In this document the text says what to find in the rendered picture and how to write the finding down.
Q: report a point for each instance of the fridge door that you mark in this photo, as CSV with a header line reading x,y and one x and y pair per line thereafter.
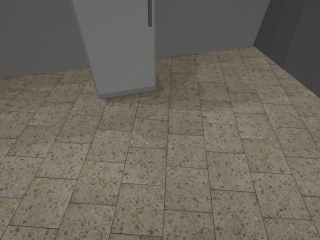
x,y
119,42

